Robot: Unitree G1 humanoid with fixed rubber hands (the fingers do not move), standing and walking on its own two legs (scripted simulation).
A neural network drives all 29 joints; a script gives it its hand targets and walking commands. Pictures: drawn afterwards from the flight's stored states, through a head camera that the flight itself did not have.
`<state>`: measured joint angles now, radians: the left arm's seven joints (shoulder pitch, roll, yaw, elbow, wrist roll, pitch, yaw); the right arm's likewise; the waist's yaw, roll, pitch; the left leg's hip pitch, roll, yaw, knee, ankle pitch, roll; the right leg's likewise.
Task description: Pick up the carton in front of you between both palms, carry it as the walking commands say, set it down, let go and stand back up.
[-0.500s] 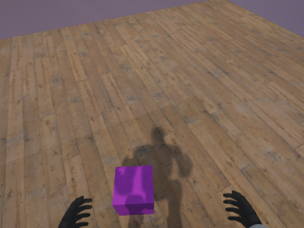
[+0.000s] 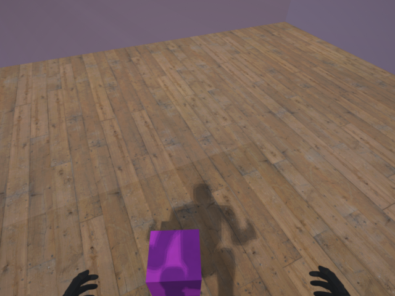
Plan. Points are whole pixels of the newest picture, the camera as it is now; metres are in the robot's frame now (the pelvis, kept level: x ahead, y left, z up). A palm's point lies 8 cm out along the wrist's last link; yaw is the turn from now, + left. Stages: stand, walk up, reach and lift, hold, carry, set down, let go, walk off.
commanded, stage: stand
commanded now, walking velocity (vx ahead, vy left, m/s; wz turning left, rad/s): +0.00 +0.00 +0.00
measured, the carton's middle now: (175, 264) +0.41 +0.10 -0.64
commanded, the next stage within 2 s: none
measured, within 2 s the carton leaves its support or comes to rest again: neither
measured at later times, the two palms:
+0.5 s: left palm out of the picture +0.09 +0.29 -0.09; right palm out of the picture +0.10 -0.26 -0.09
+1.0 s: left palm out of the picture +0.06 +0.30 -0.10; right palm out of the picture +0.08 -0.27 -0.09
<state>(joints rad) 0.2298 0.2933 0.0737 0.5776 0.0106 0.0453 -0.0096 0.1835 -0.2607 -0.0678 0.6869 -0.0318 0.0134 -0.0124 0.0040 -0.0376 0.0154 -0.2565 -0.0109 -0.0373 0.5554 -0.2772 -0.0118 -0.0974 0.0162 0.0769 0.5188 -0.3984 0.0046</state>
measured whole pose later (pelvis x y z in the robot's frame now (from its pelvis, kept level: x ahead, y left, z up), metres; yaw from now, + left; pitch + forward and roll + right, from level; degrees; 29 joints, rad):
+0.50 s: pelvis -0.01 +0.01 +0.00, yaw +0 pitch -2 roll +0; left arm 0.25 0.31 0.06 0.71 0.01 0.00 0.02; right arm 0.17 -0.27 -0.06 0.82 -0.02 -0.01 -0.03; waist 0.00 -0.02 0.04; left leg -0.25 -0.02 -0.04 0.54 -0.25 0.00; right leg -0.09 0.01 0.08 0.49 -0.36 0.02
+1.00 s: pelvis -0.03 +0.01 +0.00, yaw +1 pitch -3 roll +0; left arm 0.25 0.33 0.05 0.79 0.01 -0.01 0.03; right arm 0.16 -0.30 -0.05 0.89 -0.01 -0.01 -0.03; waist 0.00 -0.02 0.05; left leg -0.24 -0.02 -0.05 0.50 -0.20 0.00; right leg -0.08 0.01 0.07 0.47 -0.33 0.02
